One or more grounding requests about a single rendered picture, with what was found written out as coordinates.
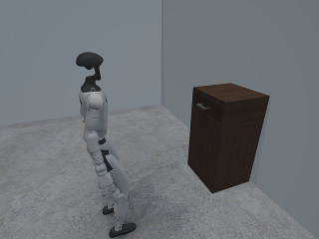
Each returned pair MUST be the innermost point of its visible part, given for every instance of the right robot hand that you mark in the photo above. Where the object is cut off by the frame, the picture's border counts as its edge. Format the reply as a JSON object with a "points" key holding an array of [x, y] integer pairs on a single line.
{"points": [[105, 181]]}

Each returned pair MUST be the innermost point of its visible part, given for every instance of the cabinet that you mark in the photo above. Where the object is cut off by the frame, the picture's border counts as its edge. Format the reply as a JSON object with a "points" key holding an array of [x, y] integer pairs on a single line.
{"points": [[222, 153]]}

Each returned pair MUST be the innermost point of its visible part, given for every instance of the robot left thigh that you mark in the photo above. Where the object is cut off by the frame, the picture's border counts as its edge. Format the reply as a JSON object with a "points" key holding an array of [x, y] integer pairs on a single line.
{"points": [[113, 151]]}

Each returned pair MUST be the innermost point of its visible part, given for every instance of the handle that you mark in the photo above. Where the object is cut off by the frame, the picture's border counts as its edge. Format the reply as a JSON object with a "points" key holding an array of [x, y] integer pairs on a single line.
{"points": [[202, 107]]}

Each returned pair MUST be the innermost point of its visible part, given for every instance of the right robot shin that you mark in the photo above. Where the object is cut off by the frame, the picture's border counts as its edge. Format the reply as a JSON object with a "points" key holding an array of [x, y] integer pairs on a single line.
{"points": [[120, 210]]}

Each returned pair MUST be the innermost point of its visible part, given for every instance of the robot right upper arm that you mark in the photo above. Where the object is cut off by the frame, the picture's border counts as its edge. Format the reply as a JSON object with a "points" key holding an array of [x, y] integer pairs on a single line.
{"points": [[94, 107]]}

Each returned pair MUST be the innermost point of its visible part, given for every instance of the right robot forearm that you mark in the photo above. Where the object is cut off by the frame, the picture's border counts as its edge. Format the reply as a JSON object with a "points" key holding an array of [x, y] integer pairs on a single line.
{"points": [[93, 148]]}

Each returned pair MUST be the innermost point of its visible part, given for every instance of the drawer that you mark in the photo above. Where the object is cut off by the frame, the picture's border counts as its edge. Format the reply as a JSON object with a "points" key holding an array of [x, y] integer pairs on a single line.
{"points": [[215, 110]]}

